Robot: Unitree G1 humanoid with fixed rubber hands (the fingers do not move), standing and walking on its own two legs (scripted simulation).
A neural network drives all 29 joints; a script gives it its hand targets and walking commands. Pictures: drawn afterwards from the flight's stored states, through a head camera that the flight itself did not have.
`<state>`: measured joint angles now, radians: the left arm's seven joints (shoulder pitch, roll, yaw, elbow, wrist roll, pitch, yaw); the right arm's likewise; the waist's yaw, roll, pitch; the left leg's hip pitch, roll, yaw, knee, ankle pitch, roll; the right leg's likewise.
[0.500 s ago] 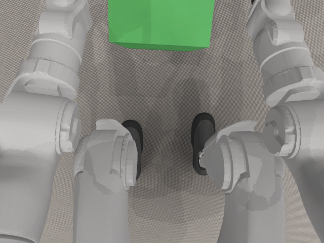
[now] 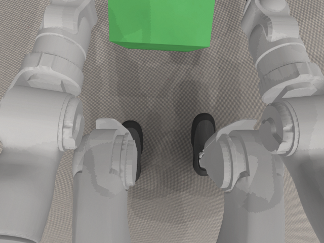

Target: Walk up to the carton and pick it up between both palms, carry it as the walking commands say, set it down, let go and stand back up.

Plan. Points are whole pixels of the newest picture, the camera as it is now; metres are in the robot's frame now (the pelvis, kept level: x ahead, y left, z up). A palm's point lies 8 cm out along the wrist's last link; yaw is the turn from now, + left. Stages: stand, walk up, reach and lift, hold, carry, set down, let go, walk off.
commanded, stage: reach and lift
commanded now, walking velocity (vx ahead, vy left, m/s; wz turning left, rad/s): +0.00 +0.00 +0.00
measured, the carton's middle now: (160, 4) +0.53 +0.02 -0.25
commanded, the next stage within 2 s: none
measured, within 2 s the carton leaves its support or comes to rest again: leaves its support in 0.98 s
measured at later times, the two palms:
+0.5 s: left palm out of the picture +0.56 +0.15 -0.18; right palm out of the picture +0.56 -0.11 -0.17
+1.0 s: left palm out of the picture +0.55 +0.14 -0.18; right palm out of the picture +0.56 -0.12 -0.16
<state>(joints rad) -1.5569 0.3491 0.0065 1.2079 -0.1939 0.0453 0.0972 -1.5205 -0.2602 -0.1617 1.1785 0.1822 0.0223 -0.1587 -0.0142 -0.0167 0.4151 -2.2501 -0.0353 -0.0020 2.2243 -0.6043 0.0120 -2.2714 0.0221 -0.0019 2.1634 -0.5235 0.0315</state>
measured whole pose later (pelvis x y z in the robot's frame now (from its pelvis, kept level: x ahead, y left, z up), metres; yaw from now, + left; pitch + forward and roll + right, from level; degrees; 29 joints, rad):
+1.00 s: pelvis +0.01 +0.00 -0.01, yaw +1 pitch +36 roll -2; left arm -1.45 0.25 0.14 1.04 -0.04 0.19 0.09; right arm -1.50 -0.17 -0.32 1.06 0.00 0.19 -0.12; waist -0.02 -0.01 0.36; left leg -2.26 -0.06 0.00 2.27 -0.64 0.02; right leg -2.27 0.04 0.02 2.21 -0.57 0.06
